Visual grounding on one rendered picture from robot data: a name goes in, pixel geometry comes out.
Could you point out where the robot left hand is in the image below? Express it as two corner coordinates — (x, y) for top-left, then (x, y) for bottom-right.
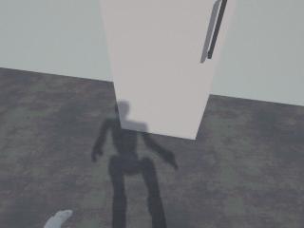
(44, 210), (72, 228)

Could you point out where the handle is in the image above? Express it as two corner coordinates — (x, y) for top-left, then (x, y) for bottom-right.
(207, 0), (228, 59)

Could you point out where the fridge door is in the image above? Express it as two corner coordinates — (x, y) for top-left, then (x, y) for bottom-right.
(100, 0), (237, 138)

